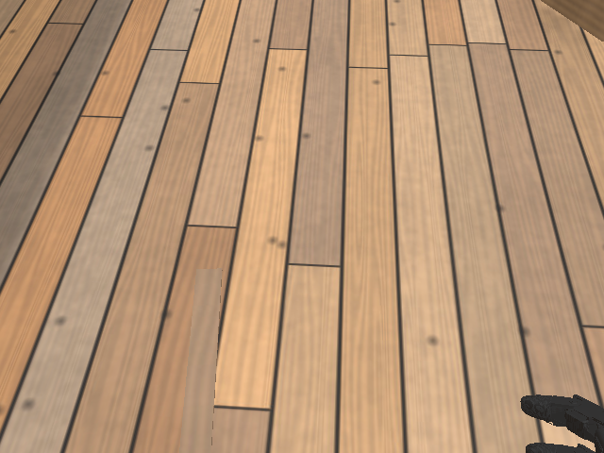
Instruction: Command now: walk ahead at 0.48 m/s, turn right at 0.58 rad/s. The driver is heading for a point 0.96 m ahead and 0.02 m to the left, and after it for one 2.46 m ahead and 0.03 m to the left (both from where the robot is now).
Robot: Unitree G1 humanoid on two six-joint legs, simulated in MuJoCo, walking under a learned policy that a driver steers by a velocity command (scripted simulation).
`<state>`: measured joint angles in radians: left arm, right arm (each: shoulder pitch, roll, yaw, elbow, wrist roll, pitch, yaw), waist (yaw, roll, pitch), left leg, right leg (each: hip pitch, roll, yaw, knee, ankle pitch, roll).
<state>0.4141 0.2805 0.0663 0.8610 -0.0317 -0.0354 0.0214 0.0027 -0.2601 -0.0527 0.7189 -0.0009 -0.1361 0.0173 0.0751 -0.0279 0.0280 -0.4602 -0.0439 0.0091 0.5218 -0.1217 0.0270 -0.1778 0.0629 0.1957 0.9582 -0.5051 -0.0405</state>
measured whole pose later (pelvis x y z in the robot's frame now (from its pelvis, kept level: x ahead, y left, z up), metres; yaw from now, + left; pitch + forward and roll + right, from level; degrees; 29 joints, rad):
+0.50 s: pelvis +0.26 -0.08 +0.00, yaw -15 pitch +2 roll +2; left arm 0.11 0.28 0.05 0.63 -0.01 -0.04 -0.03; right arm 0.29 -0.31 -0.06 0.88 0.03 -0.08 0.02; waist -0.04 0.00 0.05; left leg -0.19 0.08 0.06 1.01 -0.51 -0.02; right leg -0.50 0.00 -0.03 0.65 -0.19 -0.07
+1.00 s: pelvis +0.56 -0.11 -0.01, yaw -5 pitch +3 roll -1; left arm 0.32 0.29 0.07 0.81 0.00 -0.04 0.03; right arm 0.09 -0.28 -0.05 0.72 0.02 -0.06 0.06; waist 0.03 0.01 0.03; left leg -0.54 -0.02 0.05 0.61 -0.12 0.11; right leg 0.01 -0.05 -0.18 0.64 -0.49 0.02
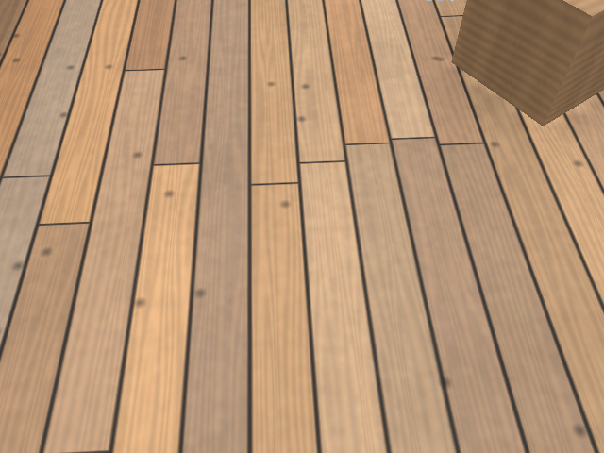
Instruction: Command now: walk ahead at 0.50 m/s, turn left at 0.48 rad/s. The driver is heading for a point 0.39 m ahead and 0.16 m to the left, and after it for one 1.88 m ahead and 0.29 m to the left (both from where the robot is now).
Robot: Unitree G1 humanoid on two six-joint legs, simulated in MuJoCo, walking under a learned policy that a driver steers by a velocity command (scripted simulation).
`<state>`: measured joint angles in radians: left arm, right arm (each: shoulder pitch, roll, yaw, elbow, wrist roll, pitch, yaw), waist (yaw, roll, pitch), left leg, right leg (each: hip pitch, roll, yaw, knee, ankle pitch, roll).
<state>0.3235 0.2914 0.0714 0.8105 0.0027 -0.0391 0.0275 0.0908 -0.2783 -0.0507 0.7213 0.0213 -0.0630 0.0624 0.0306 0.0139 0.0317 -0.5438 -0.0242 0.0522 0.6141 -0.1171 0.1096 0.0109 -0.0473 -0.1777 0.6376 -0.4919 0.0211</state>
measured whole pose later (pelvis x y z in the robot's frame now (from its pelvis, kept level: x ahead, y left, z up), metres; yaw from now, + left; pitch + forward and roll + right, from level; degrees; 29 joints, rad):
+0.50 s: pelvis +0.29 -0.01 +0.01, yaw +18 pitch +3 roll -1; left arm 0.09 0.27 0.05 0.65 0.01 -0.12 -0.02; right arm 0.35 -0.31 -0.07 0.73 0.03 -0.03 -0.01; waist -0.06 0.03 0.00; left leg -0.23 -0.09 -0.21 0.89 -0.53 0.04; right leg -0.46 0.04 0.01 0.55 -0.14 -0.01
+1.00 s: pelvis +0.52 +0.12 +0.00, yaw +35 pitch +2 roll -1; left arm 0.33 0.32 0.07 0.84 -0.01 -0.05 0.01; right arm 0.07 -0.29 -0.06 0.58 0.02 -0.02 0.04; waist 0.06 0.01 0.06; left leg -0.52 -0.02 0.05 0.65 -0.14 0.10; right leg -0.06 -0.11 -0.16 0.78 -0.49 0.03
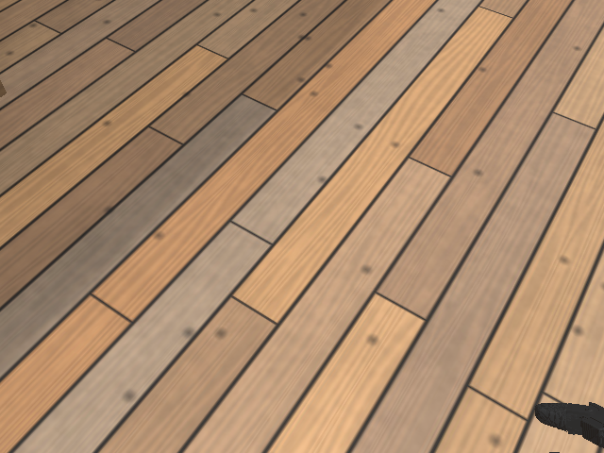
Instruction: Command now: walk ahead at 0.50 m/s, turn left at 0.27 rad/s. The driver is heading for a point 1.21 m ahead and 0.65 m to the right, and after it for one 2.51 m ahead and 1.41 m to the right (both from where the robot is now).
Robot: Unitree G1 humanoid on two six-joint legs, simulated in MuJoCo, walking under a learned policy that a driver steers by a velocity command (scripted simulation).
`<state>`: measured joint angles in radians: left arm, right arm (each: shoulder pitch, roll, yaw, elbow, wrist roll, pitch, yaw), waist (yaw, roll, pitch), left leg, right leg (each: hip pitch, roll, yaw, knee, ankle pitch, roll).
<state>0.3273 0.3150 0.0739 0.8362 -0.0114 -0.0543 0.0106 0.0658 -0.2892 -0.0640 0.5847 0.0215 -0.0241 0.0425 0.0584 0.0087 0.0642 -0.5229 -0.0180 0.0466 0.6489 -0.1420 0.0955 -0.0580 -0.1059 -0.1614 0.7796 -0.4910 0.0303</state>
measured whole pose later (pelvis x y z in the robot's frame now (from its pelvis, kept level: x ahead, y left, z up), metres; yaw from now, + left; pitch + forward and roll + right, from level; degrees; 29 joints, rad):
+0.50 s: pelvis +0.28 -0.03 +0.01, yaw -10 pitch +3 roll +1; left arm 0.11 0.25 0.04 0.71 -0.02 -0.05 -0.07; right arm 0.32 -0.28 -0.07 0.82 0.00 -0.04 -0.02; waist -0.06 -0.03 0.02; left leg 0.12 -0.02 0.21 0.30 -0.45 0.01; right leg -0.58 -0.02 -0.06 0.61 -0.08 -0.07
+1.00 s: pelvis +0.58 -0.08 +0.01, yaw -29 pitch +3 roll +0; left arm 0.37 0.31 0.08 0.72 -0.02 -0.03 0.01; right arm 0.06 -0.27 -0.04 0.67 -0.01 -0.12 0.02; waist 0.07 -0.01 0.00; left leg -0.47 -0.02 -0.05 0.51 -0.08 0.00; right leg -0.14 0.09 0.23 0.64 -0.48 -0.04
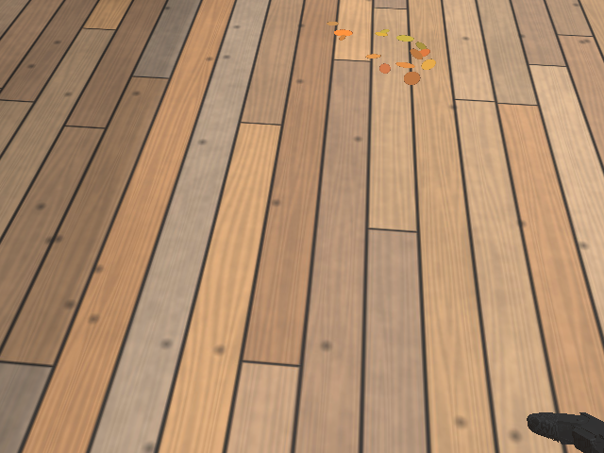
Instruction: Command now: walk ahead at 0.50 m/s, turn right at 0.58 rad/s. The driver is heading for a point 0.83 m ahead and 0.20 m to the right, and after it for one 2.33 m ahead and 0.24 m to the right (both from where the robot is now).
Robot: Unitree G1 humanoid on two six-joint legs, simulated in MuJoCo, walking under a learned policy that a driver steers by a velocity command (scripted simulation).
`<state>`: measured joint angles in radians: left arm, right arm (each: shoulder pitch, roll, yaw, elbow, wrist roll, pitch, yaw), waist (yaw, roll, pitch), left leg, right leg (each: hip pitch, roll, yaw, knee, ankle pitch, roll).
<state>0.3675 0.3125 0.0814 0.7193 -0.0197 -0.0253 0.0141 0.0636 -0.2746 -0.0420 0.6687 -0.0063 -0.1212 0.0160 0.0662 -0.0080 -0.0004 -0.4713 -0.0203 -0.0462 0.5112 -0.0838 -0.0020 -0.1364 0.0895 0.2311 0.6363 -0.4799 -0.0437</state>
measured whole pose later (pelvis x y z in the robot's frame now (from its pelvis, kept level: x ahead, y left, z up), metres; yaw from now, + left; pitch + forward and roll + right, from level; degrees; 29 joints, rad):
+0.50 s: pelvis +0.25 -0.04 +0.00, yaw -18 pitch +2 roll +2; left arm 0.07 0.28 0.06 0.57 -0.02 -0.02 -0.06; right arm 0.34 -0.32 -0.08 0.85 0.03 -0.05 -0.01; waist -0.08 -0.02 0.04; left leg 0.08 0.07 0.25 0.42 -0.47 -0.05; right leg -0.52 -0.02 -0.05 0.59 -0.12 -0.10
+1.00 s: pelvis +0.54 -0.13 +0.00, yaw -33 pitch +2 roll +0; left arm 0.39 0.31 0.07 0.73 -0.01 -0.03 0.01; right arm 0.06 -0.28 -0.04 0.70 -0.01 -0.12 0.03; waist 0.07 0.00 0.00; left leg -0.46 -0.01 -0.01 0.51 -0.11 0.02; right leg -0.08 0.08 0.20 0.57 -0.49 -0.05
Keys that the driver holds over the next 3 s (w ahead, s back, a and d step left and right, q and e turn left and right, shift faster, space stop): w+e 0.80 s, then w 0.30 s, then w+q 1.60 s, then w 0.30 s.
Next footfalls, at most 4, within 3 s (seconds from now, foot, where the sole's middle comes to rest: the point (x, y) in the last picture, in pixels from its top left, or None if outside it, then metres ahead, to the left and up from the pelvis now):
0.50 right None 0.39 -0.18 -0.76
0.98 left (384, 352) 0.72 -0.11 -0.76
1.46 right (520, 328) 0.81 -0.45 -0.76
1.96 left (435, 217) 1.16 -0.27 -0.76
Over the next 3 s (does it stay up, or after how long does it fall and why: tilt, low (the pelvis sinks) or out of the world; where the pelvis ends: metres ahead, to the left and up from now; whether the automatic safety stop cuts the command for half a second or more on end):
stays up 1.53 -0.28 0.00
